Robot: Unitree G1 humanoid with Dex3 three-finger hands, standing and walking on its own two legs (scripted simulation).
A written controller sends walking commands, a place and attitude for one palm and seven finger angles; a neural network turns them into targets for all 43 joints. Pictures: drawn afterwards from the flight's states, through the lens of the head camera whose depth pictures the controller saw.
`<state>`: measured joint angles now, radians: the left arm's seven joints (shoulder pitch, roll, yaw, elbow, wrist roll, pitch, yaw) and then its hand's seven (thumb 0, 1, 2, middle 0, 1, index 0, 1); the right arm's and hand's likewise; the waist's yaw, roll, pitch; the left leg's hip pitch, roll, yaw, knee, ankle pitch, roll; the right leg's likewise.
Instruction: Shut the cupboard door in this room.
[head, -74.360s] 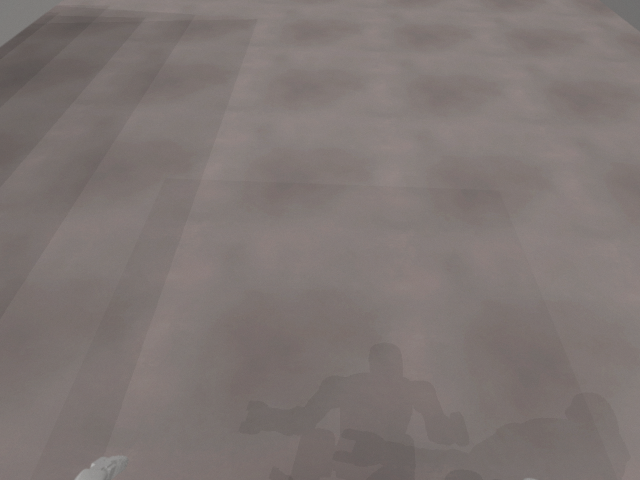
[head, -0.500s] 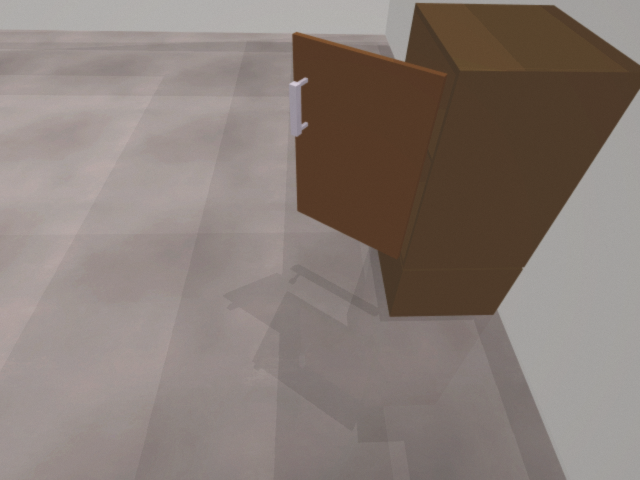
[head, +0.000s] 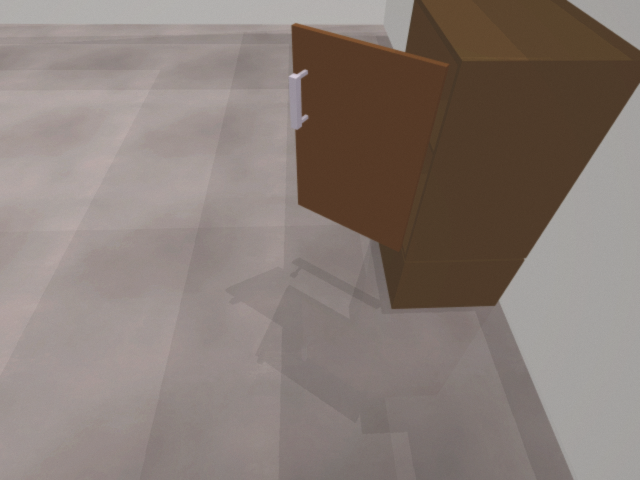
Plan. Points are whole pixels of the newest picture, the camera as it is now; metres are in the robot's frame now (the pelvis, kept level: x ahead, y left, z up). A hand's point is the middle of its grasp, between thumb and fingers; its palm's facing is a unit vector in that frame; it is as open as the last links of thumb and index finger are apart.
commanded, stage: look to check the result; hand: left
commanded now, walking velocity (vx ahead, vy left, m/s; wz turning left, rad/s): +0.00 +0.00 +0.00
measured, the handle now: (300, 99) +1.02 +0.10 -0.04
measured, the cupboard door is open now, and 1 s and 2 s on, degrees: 54 54 54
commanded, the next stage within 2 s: walk to a spot facing it in 0.16 s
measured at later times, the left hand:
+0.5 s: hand out of the picture +0.01 +0.19 -0.18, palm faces +0.09 -0.97 -0.22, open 7.4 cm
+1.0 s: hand out of the picture +0.03 +0.24 -0.16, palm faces +0.35 -0.90 -0.26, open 7.4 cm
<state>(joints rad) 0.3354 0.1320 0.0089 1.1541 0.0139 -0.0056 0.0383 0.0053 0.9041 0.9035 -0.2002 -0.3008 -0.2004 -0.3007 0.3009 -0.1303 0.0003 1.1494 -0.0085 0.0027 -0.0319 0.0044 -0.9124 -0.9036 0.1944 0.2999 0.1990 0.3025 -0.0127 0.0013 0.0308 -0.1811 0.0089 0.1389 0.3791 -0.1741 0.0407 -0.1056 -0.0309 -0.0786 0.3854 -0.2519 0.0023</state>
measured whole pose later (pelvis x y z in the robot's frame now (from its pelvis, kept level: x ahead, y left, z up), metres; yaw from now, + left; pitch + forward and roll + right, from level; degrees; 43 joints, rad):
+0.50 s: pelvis +0.00 +0.00 -0.01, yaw +4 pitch +0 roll +0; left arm 0.24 0.17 0.04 1.07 0.02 0.02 0.03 0.01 0.90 0.90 -0.20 -0.30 -0.20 -0.30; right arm 0.26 -0.16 -0.02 1.10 -0.01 0.03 -0.01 0.01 -0.91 -0.90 0.19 0.30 0.20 0.30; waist -0.03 0.00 0.06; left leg -0.28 -0.02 0.08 0.49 -0.21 0.05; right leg -0.17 -0.06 -0.14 0.49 -0.32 0.01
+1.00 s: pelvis -0.01 -0.01 +0.00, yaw +22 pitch +3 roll -2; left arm 0.12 0.25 0.08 0.87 0.02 0.05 0.01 0.01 0.90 0.90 -0.20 -0.30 -0.20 -0.30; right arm 0.21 -0.23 -0.06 0.94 -0.03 0.04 0.00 0.01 -0.91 -0.90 0.20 0.30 0.20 0.30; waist -0.05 0.02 0.07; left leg -0.36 -0.06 -0.11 0.44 -0.12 0.05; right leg -0.42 -0.03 0.02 0.87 -0.41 0.07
